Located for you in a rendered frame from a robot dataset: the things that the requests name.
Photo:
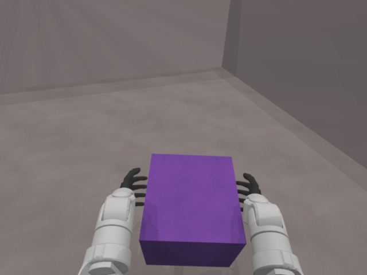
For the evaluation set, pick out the right robot hand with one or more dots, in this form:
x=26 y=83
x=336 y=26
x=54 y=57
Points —
x=252 y=186

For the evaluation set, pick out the carton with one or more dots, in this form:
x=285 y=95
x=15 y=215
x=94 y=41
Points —
x=192 y=214

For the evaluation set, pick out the left robot hand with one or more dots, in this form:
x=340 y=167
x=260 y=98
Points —
x=129 y=180

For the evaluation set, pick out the left robot forearm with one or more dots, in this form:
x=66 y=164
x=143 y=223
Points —
x=110 y=250

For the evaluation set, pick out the right robot forearm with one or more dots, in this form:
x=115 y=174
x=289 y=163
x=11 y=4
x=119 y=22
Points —
x=272 y=254

